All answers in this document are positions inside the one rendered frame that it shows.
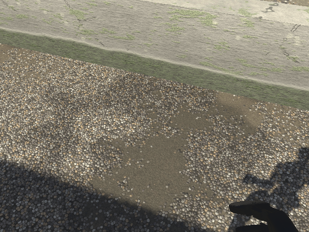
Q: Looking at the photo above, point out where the right robot hand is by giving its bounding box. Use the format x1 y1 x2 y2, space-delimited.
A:
229 198 298 232

